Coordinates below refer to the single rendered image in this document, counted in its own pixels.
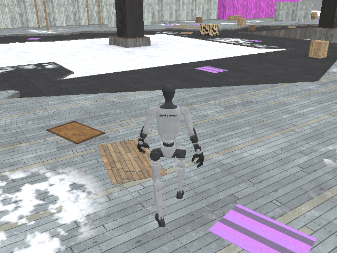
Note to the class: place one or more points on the left robot forearm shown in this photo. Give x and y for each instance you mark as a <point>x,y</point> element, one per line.
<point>142,137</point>

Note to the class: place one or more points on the robot left thigh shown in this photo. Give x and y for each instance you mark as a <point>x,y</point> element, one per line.
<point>155,158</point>

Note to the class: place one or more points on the robot torso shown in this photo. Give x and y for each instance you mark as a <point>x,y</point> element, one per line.
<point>168,127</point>

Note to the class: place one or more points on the right robot hand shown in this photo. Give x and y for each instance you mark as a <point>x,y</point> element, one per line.
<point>200,160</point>

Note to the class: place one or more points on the robot left upper arm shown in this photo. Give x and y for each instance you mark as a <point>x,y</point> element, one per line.
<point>149,118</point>

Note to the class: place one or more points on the robot right upper arm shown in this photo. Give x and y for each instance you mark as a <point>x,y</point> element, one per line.
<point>188,120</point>

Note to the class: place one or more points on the left robot hand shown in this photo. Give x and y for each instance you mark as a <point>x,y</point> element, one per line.
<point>145,145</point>

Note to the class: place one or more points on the right robot forearm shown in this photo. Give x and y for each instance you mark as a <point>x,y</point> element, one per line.
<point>196,143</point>

